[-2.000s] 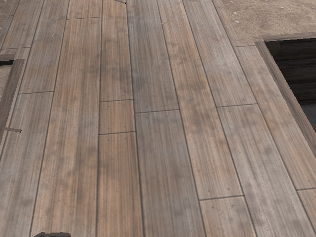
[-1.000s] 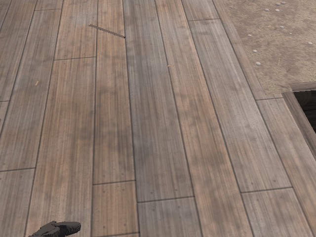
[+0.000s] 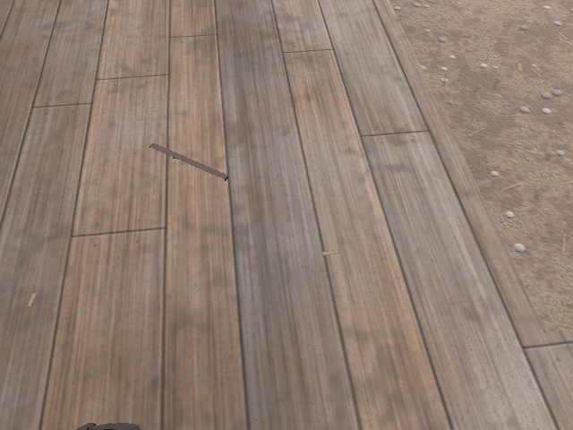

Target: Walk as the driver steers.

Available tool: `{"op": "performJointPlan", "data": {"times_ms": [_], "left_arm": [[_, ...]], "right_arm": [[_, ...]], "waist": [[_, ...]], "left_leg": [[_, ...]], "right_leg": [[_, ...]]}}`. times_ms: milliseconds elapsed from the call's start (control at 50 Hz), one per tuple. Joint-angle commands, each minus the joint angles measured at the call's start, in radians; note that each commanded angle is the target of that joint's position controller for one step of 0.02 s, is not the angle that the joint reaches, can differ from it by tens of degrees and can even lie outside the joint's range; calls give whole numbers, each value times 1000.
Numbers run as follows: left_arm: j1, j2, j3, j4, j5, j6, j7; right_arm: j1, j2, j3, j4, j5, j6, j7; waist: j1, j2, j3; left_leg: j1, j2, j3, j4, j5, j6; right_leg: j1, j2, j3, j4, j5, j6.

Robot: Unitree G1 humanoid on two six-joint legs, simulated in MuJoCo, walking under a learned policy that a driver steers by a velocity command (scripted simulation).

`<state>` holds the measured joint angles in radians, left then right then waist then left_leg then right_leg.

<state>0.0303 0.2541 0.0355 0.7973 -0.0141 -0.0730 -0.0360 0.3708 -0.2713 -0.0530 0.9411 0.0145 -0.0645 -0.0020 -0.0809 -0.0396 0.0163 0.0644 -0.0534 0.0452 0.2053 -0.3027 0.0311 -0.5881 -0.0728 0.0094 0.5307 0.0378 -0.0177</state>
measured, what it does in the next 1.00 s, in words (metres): walks ahead: right foot, then left foot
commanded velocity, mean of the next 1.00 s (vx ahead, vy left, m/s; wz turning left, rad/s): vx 0.41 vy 0.00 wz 0.00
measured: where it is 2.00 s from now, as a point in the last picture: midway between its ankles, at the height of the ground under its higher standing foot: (277, 402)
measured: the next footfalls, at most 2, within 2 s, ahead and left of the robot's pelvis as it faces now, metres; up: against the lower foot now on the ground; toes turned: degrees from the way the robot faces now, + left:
right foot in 0.06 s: +0.22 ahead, -0.13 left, +0.00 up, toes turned -2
left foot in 0.60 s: +0.52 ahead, +0.12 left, +0.00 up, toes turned +3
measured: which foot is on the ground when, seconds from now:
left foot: down 0.00-0.08, up 0.10-0.58, down 0.60-1.00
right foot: up 0.00-0.04, down 0.06-0.62, up 0.64-1.00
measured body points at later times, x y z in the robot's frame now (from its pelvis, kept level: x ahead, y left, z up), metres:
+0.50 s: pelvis +0.28 -0.03 +0.01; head +0.30 -0.02 +0.45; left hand +0.27 +0.25 -0.13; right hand +0.47 -0.27 -0.10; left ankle +0.47 +0.13 -0.70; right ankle +0.18 -0.13 -0.74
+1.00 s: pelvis +0.50 +0.03 +0.01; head +0.52 +0.03 +0.46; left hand +0.64 +0.29 -0.12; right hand +0.57 -0.24 -0.13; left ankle +0.48 +0.11 -0.74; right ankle +0.61 -0.12 -0.72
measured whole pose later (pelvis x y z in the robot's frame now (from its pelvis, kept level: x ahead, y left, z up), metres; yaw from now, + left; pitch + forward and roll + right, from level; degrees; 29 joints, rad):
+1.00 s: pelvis +0.50 +0.03 +0.01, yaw +1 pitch +1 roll +2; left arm 0.10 0.25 0.05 0.91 0.00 -0.02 0.02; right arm 0.20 -0.24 -0.03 0.99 -0.01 -0.05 0.00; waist -0.04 -0.05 0.03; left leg -0.14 -0.08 0.06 0.32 -0.20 0.06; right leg -0.47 -0.08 0.04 0.60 -0.11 0.01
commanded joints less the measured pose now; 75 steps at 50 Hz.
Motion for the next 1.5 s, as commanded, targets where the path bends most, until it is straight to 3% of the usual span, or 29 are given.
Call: {"op": "performJointPlan", "data": {"times_ms": [20, 60, 80, 100, 120, 140, 160, 200, 240, 300, 400, 500, 560, 600, 620, 640, 660, 680, 720, 760, 820, 960, 1020, 1040, 1060, 1080, 1120, 1200, 1500], "left_arm": [[-52, 113, 28, -77, -2, -23, -11], [194, 183, 67, -1, 3, -23, -1], [373, 255, 87, 34, 14, -19, 10], [407, 302, 96, 57, 9, -13, 5], [386, 201, 68, 45, -2, -14, 4], [306, 170, 57, 32, 1, -17, 9], [235, 156, 52, 18, 9, -19, 10], [170, 111, 38, 13, 27, -25, 8], [172, 111, 39, 24, 20, -32, 6], [207, 150, 49, 50, 17, -35, 18], [276, 167, 50, 88, 6, -23, 36], [354, 178, 57, 142, -4, -2, 41], [334, 197, 66, 148, -7, 14, 47], [310, 174, 56, 139, -2, 25, 50], [333, 130, 36, 115, 21, 26, 52], [450, 4, 2, 114, 16, 3, 40], [378, 119, 26, 123, -6, -18, 37], [296, 163, 39, 100, -27, -32, 35], [249, 150, 46, 103, -4, -27, 51], [291, 107, 45, 116, 1, 2, 55], [270, 68, 37, 106, 12, 29, 62], [114, 86, 33, 82, 13, 45, 57], [121, 93, 39, 92, 25, 43, 55], [133, 121, 45, 100, 34, 40, 57], [138, 173, 54, 99, 36, 40, 63], [106, 161, 48, 111, 33, 47, 65], [54, 84, 34, 106, 16, 56, 52], [52, 105, 37, 135, 17, 46, 45], [7, 89, 35, 208, 13, 74, 61]], "right_arm": [[8, -185, -45, -20, 5, 8, -11], [-18, -168, -37, -28, 0, 19, -14], [-1, -127, -17, -53, -22, 18, -16], [124, 2, 18, -51, -18, -5, -3], [49, -112, -6, -43, 5, -27, 4], [-46, -156, -19, -74, 30, -43, 9], [-95, -148, -18, -82, 28, -49, 3], [-98, -126, -25, -79, 6, -36, -1], [-74, -86, -21, -70, 3, -14, -3], [-161, -77, -19, -100, -10, -1, -7], [-323, -49, -7, -140, -8, -14, 7], [-443, -60, -2, -185, 4, -23, 32], [-393, -98, -14, -180, 4, -31, 43], [-143, -168, -54, -102, -1, -30, 34], [32, -243, -74, -66, -13, -27, 24], [66, -290, -82, -43, -9, -22, 31], [23, -190, -53, -62, -4, -25, 32], [-69, -157, -40, -82, -12, -30, 29], [-191, -110, -26, -100, -24, -34, 32], [-211, -78, -15, -84, -36, -38, 34], [-226, -99, -14, -56, -36, -38, 19], [-191, -128, -12, 9, -27, 1, -1], [-214, -110, -4, 24, -10, 17, -6], [-173, -89, 2, 36, -12, 17, -6], [-121, -70, 7, 40, -34, 13, -6], [-14, -33, 13, 65, -36, 16, -9], [-99, -76, 10, 63, -28, 38, -18], [-137, -88, 6, 70, -23, 71, -30], [-122, -66, 10, 138, -23, 74, -36]], "waist": [[50, 118, 30], [173, 107, -126], [224, -13, -279], [149, -277, -385], [193, -158, -336], [181, -114, -193], [152, -31, -117], [94, -33, -55], [70, -36, -44], [78, -12, 4], [128, -13, 37], [156, -16, 68], [106, -40, 31], [-16, -25, -121], [-62, 107, -274], [11, 373, -373], [-24, 248, -311], [-6, 198, -180], [56, 82, -83], [105, 115, -91], [132, 120, -86], [76, 119, -88], [110, 102, -68], [106, 61, -73], [65, -13, -104], [-5, -122, -140], [37, -74, -95], [52, -29, -90], [66, 36, -40]], "left_leg": [[39, 319, -124, 57, 566, 134], [-37, 242, -63, 342, 780, 90], [-253, 176, -19, 659, 486, 55], [-645, -15, -54, 971, -222, -4], [-757, 33, -178, 1079, -286, 12], [-816, 81, -157, 1085, -197, 27], [-786, 134, -127, 1042, -101, 26], [-688, 188, -127, 955, -3, 15], [-646, 201, -118, 897, 20, -1], [-721, 212, -107, 759, 134, -33], [-683, 169, -62, 456, 391, -43], [-701, 143, -65, 326, 361, -16], [-608, 114, -47, 293, 250, 24], [-252, 70, -6, 274, 251, 74], [51, 258, -226, 302, 261, 137], [331, 440, -696, 162, 16, 290], [279, 421, -717, 100, 1, 260], [146, 399, -555, 102, 193, 225], [-97, 333, -328, 100, 624, 201], [-207, 294, -224, 72, 780, 193], [-270, 268, -126, 50, 886, 207], [-232, 250, -85, 58, 703, 174], [-239, 233, -104, 136, 532, 134], [-253, 189, -100, 177, 437, 89], [-297, 125, -67, 235, 292, 46], [-338, 79, -40, 218, 93, 4], [-316, 73, -31, 191, 47, -15], [-269, 91, -44, 197, 159, -6], [-273, 100, -33, 184, 120, -17]], "right_leg": [[25, 22, -13, -35, -95, -40], [389, 65, -53, -54, -77, -92], [703, -121, 160, -18, -49, -157], [999, -313, 633, -143, -282, -312], [966, -292, 673, -216, -416, -280], [837, -265, 533, -241, -386, -241], [698, -230, 431, -269, -290, -222], [517, -175, 302, -325, -140, -208], [454, -158, 240, -372, -87, -219], [436, -155, 174, -419, -33, -229], [447, -100, 54, -433, -17, -182], [598, -165, 59, -377, -1, -172], [672, -194, 64, -282, 174, -144], [599, -116, 1, 8, 381, -99], [391, -48, -47, 332, 91, -63], [5, 142, -9, 635, -575, -7], [-94, 98, 115, 744, -634, -17], [-130, 57, 98, 760, -558, -25], [-30, -16, 58, 675, -450, -1], [92, -36, 58, 604, -415, 13], [132, -31, 40, 428, -326, 41], [234, 0, 20, 94, -123, 36], [327, 16, 7, -67, -68, 2], [402, -10, 40, -135, 113, -18], [497, -82, 103, -99, 360, -46], [541, -126, 148, -65, 361, -124], [469, -72, 123, -81, 160, -102], [447, -30, 85, -60, 181, -68], [446, 9, 55, -68, 41, -65]]}}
